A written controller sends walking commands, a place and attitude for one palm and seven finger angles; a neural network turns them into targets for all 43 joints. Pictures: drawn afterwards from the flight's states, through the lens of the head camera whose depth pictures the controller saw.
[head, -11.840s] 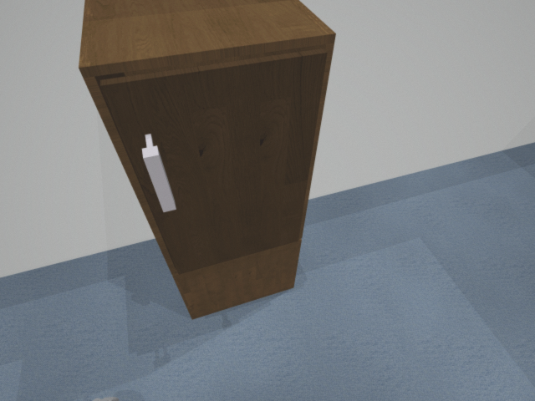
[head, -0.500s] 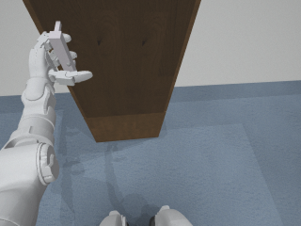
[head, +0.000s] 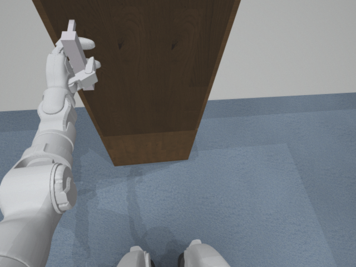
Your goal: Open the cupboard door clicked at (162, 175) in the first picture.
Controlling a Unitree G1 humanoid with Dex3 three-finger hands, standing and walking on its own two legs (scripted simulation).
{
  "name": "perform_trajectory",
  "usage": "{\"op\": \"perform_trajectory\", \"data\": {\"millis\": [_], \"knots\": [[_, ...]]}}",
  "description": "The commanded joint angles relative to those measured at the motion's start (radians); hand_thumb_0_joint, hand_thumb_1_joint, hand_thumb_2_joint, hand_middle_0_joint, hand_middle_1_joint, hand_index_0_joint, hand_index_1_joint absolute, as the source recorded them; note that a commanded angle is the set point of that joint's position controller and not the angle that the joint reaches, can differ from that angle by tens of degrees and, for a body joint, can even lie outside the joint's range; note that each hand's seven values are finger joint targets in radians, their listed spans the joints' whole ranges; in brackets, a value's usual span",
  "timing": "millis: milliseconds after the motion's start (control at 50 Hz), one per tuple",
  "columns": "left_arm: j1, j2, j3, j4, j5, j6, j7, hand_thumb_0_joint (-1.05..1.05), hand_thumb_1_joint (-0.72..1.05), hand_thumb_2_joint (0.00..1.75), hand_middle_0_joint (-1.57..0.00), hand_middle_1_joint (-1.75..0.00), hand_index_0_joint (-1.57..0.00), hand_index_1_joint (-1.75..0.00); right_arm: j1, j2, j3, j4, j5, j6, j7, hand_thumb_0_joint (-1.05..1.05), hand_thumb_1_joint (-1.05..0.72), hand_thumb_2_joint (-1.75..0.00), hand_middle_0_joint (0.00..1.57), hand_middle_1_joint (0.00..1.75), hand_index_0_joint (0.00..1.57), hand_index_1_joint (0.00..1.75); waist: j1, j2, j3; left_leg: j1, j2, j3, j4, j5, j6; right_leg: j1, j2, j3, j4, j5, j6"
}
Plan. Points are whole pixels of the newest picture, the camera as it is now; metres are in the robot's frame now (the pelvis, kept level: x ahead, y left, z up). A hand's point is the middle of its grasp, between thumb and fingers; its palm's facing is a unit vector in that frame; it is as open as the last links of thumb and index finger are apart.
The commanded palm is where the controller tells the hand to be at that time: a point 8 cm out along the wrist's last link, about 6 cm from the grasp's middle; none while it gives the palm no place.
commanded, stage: pull the door open along its arc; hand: left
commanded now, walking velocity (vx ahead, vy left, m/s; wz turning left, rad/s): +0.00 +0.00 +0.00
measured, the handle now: (81, 57) +0.57 +0.16 +0.10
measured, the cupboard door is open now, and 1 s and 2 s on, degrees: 0 33 45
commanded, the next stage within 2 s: open thumb and fingers to let go in 1.24 s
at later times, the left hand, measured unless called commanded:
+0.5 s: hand (97, 99) +0.45 +0.12 +0.09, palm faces -0.01 -1.00 +0.00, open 6.2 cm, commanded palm +0.39 +0.17 +0.10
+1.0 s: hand (137, 139) +0.35 +0.05 +0.10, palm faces +0.45 -0.89 -0.01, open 6.3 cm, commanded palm +0.29 +0.08 +0.10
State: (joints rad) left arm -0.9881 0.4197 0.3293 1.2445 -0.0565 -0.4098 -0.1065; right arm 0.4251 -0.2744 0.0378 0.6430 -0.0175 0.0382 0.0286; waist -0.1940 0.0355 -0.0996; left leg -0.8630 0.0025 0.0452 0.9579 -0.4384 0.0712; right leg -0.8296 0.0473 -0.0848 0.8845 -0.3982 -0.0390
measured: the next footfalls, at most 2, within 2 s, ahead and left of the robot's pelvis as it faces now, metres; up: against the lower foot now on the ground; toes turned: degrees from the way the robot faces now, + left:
none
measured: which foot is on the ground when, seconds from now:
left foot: down 0.00-1.00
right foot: down 0.00-1.00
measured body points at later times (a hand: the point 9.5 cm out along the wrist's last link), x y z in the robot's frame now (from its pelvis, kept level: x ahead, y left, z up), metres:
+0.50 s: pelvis +0.02 -0.01 +0.02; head +0.09 -0.01 +0.46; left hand +0.45 +0.18 +0.10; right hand +0.06 -0.27 -0.10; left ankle +0.01 +0.07 -0.68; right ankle +0.01 -0.10 -0.68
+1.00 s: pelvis +0.01 -0.05 +0.02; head +0.03 -0.07 +0.47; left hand +0.32 +0.09 +0.10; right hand +0.20 -0.25 -0.08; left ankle +0.01 +0.07 -0.68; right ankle +0.01 -0.10 -0.68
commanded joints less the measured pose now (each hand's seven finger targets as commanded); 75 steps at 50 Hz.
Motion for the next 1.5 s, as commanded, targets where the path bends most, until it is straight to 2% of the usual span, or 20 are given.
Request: {"op": "perform_trajectory", "data": {"millis": [0,60,240,360,480,500,520,580,720,740,780,840,980,1080,1140,1200,1280,1320,1360,1480], "knots": [[-0.521,0.192,-0.015,-0.23,0.001,-0.074,0.027,0.0,0.9,0.9,-0.4,-1.35,-0.4,-1.35,0.172,-0.179,-0.071,-0.044,-0.003,-0.011,-0.011,0.0,-0.9,-0.9,0.2,0.3,0.2,0.3,-0.022,0.1,-0.445,0.419,0.021,-0.145,-0.101,0.394,-0.052,0.075,0.014,0.051,-0.089,0.265,0.015],[-0.47,0.219,0.011,-0.238,0.002,-0.081,0.026,0.0,0.9,0.9,-0.4,-1.35,-0.4,-1.35,0.175,-0.186,-0.074,-0.049,-0.004,-0.013,-0.009,0.0,-0.9,-0.9,0.2,0.3,0.2,0.3,0.001,0.105,-0.474,0.433,0.02,-0.146,-0.105,0.397,-0.054,0.09,0.015,0.05,-0.085,0.262,0.009],[-0.19,0.153,-0.004,-0.355,-0.048,-0.062,-0.012,0.0,0.9,0.9,-0.4,-1.35,-0.4,-1.35,0.134,-0.167,-0.078,-0.112,0.012,0.002,-0.001,0.0,-0.9,-0.9,0.2,0.3,0.2,0.3,0.071,0.052,-0.489,0.398,0.007,-0.091,-0.126,0.445,-0.041,0.259,0.02,0.06,-0.102,0.379,0.007],[0.107,0.055,-0.052,-0.581,-0.099,-0.034,-0.027,0.0,0.9,0.9,-0.4,-1.35,-0.4,-1.35,0.079,-0.143,-0.088,-0.165,0.037,0.005,0.011,0.0,-0.9,-0.9,0.2,0.3,0.2,0.3,0.122,0.026,-0.465,0.418,0.009,-0.058,-0.154,0.564,-0.035,0.372,0.016,0.065,-0.12,0.526,0.011],[0.504,-0.092,-0.148,-0.937,-0.144,0.001,-0.013,0.0,0.9,0.9,-0.4,-1.35,-0.4,-1.35,-0.011,-0.112,-0.092,-0.23,0.052,-0.027,0.025,0.0,-0.9,-0.9,0.2,0.3,0.2,0.3,0.176,0.014,-0.425,0.458,0.008,-0.033,-0.185,0.661,-0.03,0.466,-0.001,0.068,-0.137,0.641,0.018],[0.514,-0.148,-0.035,-1.04,-0.214,0.021,0.133,0.0,0.9,0.9,-0.4,-1.35,-0.4,-1.35,-0.065,-0.079,-0.091,-0.238,0.048,-0.041,0.029,0.0,-0.9,-0.9,0.2,0.3,0.2,0.3,0.253,0.004,-0.413,0.433,0.003,-0.023,-0.194,0.643,-0.043,0.482,0.002,0.045,-0.152,0.612,0.016],[0.606,-0.233,-0.138,-1.071,-0.181,0.044,0.207,0.0,0.9,0.9,-0.4,-1.35,-0.4,-1.35,-0.083,-0.077,-0.085,-0.241,0.042,-0.049,0.037,0.0,-0.9,-0.9,0.2,0.3,0.2,0.3,0.221,-0.006,-0.359,0.443,0.005,-0.023,-0.204,0.611,-0.049,0.468,0.003,0.038,-0.153,0.582,0.018],[0.71,-0.265,-0.169,-1.186,-0.117,0.075,0.347,0.0,0.9,0.9,-0.4,-1.35,-0.4,-1.35,-0.114,-0.077,-0.086,-0.239,0.023,-0.055,0.044,0.0,-0.9,-0.9,0.2,0.3,0.2,0.3,0.208,-0.063,-0.318,0.433,0.007,-0.032,-0.206,0.573,-0.054,0.458,-0.006,0.034,-0.147,0.553,0.02],[0.516,-0.47,-0.388,-1.229,0.094,0.151,0.644,0.0,0.9,0.9,-0.4,-1.35,-0.4,-1.35,-0.214,-0.036,-0.074,-0.211,-0.025,-0.034,0.022,0.0,-0.9,-0.9,0.2,0.3,0.2,0.3,0.148,-0.049,-0.274,0.412,-0.002,-0.057,-0.183,0.386,-0.056,0.372,-0.037,0.049,-0.142,0.395,0.016],[0.524,-0.482,-0.397,-1.215,0.121,0.167,0.679,0.0,0.9,0.9,-0.4,-1.35,-0.4,-1.35,-0.215,-0.032,-0.074,-0.208,-0.034,-0.03,0.018,0.0,-0.9,-0.9,0.2,0.3,0.2,0.3,0.149,-0.084,-0.269,0.403,-0.004,-0.062,-0.182,0.368,-0.053,0.372,-0.037,0.048,-0.147,0.376,0.016],[0.526,-0.539,-0.451,-1.213,0.164,0.196,0.725,0.0,0.9,0.9,-0.4,-1.35,-0.4,-1.35,-0.247,-0.021,-0.073,-0.207,-0.038,-0.02,0.015,0.0,-0.9,-0.9,0.2,0.3,0.2,0.3,0.148,-0.056,-0.296,0.411,-0.008,-0.062,-0.178,0.345,-0.056,0.369,-0.041,0.048,-0.147,0.353,0.012],[0.502,-0.551,-0.485,-1.192,0.178,0.214,0.725,0.0,0.9,0.9,-0.4,-1.35,-0.4,-1.35,-0.254,-0.016,-0.076,-0.198,-0.04,-0.008,-0.003,0.0,-0.9,-0.9,0.2,0.3,0.2,0.3,0.132,-0.104,-0.312,0.414,-0.012,-0.059,-0.173,0.325,-0.052,0.399,-0.051,0.069,-0.173,0.381,0.017],[0.643,-0.564,-0.517,-1.242,0.129,0.208,0.661,0.0,0.9,0.9,-0.4,-1.35,-0.4,-1.35,-0.286,-0.005,-0.063,-0.226,-0.028,-0.006,-0.02,0.0,-0.9,-0.9,0.2,0.3,0.2,0.3,0.162,-0.109,-0.294,0.4,-0.025,-0.058,-0.209,0.273,-0.052,0.515,-0.089,0.124,-0.231,0.476,0.043],[0.839,-0.595,-0.56,-1.334,0.115,0.199,0.642,0.0,0.9,0.9,-0.4,-1.35,-0.4,-1.35,-0.303,0.001,-0.059,-0.252,-0.022,-0.019,-0.012,0.0,-0.9,-0.9,0.2,0.3,0.2,0.3,0.182,-0.119,-0.253,0.392,-0.029,-0.061,-0.227,0.255,-0.056,0.565,-0.109,0.154,-0.268,0.488,0.052],[0.98,-0.608,-0.585,-1.388,0.12,0.205,0.64,0.0,0.9,0.9,-0.4,-1.35,-0.4,-1.35,-0.316,0.005,-0.058,-0.266,-0.02,-0.032,-0.007,0.0,-0.9,-0.9,0.2,0.3,0.2,0.3,0.189,-0.175,-0.221,0.378,-0.03,-0.068,-0.229,0.235,-0.057,0.587,-0.123,0.179,-0.302,0.457,0.059],[0.895,-0.592,-0.584,-1.386,0.151,0.208,0.667,0.0,0.9,0.9,-0.4,-1.35,-0.4,-1.35,-0.329,0.007,-0.054,-0.253,-0.024,-0.043,-0.015,0.0,-0.9,-0.9,0.2,0.3,0.2,0.3,0.172,-0.155,-0.147,0.369,-0.037,-0.071,-0.214,0.183,-0.055,0.518,-0.135,0.216,-0.349,0.306,0.055],[0.796,-0.582,-0.551,-1.338,0.141,0.21,0.703,0.0,0.9,0.9,-0.4,-1.35,-0.4,-1.35,-0.36,0.015,-0.05,-0.226,-0.028,-0.057,-0.025,0.0,-0.9,-0.9,0.2,0.3,0.2,0.3,0.172,-0.129,-0.113,0.361,-0.045,-0.077,-0.195,0.125,-0.057,0.463,-0.146,0.249,-0.397,0.118,0.047],[0.809,-0.595,-0.556,-1.322,0.136,0.211,0.703,0.0,0.9,0.9,-0.4,-1.35,-0.4,-1.35,-0.361,0.017,-0.048,-0.222,-0.029,-0.064,-0.025,0.0,-0.9,-0.9,0.2,0.3,0.2,0.3,0.175,-0.122,-0.14,0.363,-0.046,-0.079,-0.196,0.131,-0.058,0.471,-0.148,0.247,-0.386,0.14,0.048],[0.804,-0.579,-0.541,-1.325,0.137,0.213,0.705,0.0,0.76,0.84,-0.39,-1.34,-0.39,-1.34,-0.357,0.015,-0.052,-0.22,-0.028,-0.063,-0.027,0.0,-0.9,-0.9,0.2,0.3,0.2,0.3,0.181,-0.143,-0.182,0.358,-0.046,-0.081,-0.2,0.151,-0.057,0.502,-0.149,0.243,-0.366,0.194,0.053],[0.766,-0.605,-0.565,-1.306,0.132,0.215,0.689,0.0,0.34,0.66,-0.36,-1.29,-0.36,-1.29,-0.353,0.016,-0.05,-0.217,-0.024,-0.057,-0.026,0.0,-0.9,-0.9,0.2,0.3,0.2,0.3,0.17,-0.133,-0.196,0.369,-0.044,-0.08,-0.199,0.178,-0.055,0.499,-0.145,0.218,-0.328,0.3,0.061]]}}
